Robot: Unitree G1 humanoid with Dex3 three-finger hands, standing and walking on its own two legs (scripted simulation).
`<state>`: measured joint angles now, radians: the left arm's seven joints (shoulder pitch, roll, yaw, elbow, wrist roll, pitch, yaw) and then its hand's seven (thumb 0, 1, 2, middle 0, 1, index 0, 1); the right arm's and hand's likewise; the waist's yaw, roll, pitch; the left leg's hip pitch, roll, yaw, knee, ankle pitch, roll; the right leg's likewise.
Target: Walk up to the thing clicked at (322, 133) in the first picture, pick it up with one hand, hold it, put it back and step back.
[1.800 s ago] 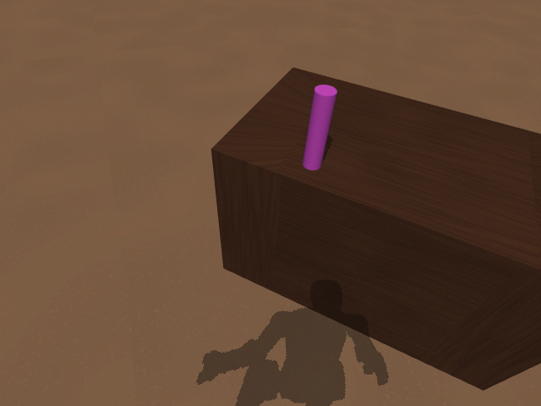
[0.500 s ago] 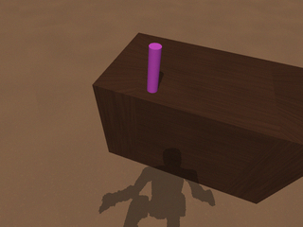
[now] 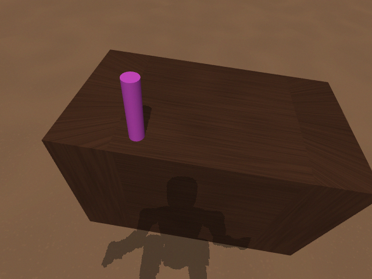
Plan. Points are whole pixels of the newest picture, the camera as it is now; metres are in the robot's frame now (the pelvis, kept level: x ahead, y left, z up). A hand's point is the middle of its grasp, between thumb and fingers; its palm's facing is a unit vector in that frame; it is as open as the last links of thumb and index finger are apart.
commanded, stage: walk up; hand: left
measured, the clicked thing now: (133, 110) +0.57 +0.15 +0.01
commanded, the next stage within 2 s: stand in 1.98 s
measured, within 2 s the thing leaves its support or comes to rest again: neither
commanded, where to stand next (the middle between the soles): +0.16 -0.01 m, yaw -8 degrees
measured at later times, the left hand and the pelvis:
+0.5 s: hand (96, 230) +0.27 +0.21 -0.13, palm faces -0.18 -0.90 -0.39, open 7.3 cm; pelvis +0.10 -0.02 +0.00, yaw -6 degrees
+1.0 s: hand (79, 264) +0.20 +0.23 -0.14, palm faces -0.18 -0.91 -0.38, open 7.4 cm; pelvis +0.08 -0.02 +0.01, yaw -9 degrees
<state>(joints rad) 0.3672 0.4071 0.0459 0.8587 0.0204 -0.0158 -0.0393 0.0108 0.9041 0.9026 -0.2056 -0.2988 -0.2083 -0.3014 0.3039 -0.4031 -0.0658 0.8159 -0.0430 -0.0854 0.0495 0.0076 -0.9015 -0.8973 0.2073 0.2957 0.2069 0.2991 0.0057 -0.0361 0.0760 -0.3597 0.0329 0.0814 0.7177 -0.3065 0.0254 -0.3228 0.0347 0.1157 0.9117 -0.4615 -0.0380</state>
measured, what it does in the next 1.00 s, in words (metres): steps on the spot: right foot, then left foot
